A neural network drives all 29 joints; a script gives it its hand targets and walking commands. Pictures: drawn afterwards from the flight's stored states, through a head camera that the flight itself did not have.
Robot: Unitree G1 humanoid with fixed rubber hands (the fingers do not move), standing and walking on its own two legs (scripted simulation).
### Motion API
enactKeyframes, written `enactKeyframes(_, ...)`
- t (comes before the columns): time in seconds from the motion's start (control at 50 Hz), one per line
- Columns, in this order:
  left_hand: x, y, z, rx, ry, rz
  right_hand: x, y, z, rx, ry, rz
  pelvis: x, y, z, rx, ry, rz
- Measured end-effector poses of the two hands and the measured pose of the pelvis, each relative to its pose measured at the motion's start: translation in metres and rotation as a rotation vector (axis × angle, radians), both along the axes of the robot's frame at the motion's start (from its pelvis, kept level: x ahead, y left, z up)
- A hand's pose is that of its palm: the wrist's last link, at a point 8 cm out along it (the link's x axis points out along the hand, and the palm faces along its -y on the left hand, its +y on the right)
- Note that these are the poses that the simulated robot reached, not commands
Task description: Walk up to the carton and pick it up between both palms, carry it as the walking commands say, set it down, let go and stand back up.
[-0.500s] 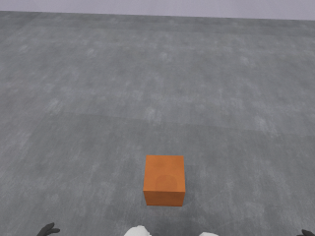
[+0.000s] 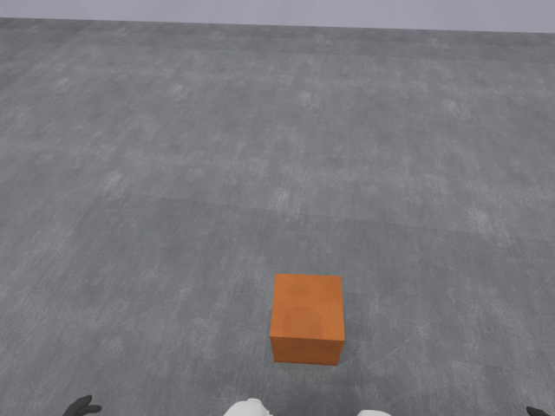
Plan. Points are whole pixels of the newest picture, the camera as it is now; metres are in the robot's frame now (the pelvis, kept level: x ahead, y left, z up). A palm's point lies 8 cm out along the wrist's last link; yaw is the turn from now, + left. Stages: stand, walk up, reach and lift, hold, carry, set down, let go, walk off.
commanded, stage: walk up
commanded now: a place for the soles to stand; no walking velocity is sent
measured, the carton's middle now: (306, 320) +0.49 -0.03 -0.61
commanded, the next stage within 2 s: reach and lift in 0.70 s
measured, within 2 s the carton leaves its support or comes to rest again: neither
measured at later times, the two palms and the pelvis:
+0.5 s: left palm out of the picture +0.08 +0.36 -0.07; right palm out of the picture +0.11 -0.32 -0.08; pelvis +0.02 +0.01 +0.00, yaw +1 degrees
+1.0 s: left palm (94, 387) +0.18 +0.32 -0.08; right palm (529, 400) +0.16 -0.31 -0.06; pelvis +0.01 +0.02 +0.00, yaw +1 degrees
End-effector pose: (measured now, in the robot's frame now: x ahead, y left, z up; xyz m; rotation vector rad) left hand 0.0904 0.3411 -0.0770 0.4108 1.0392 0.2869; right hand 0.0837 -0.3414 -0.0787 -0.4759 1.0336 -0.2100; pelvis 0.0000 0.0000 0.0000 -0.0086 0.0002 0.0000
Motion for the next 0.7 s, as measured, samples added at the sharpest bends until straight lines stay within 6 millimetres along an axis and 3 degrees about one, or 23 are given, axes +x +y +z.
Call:
enactKeyframes(0.12, -0.011, -0.002, 0.002, 0.008, 0.009, 0.007, 0.004, -0.003, -0.001, 0.008, 0.002, 0.0, 0.003, -0.004, 0.001, 0.005, 0.002, 0.006)
enactKeyframes(0.2, -0.023, 0.007, 0.001, 0.01, 0.047, 0.03, 0.014, 0.006, -0.002, 0.013, 0.008, 0.013, 0.009, 0.004, 0.002, 0.009, 0.009, 0.019)
enactKeyframes(0.36, -0.004, 0.012, 0.003, 0.006, 0.016, 0.013, 0.02, 0.014, 0.0, 0.013, 0.008, 0.015, 0.015, 0.01, 0.003, 0.0, 0.014, 0.022)
enactKeyframes(0.62, 0.0, 0.012, 0.006, 0.009, -0.009, 0.006, 0.027, 0.016, 0.002, 0.014, -0.008, 0.019, 0.018, 0.012, 0.004, 0.001, 0.013, 0.023)
enactKeyframes(0.7, -0.007, 0.01, 0.008, 0.013, -0.005, 0.007, 0.026, 0.014, 0.001, 0.019, -0.013, 0.019, 0.016, 0.009, 0.004, 0.007, 0.01, 0.023)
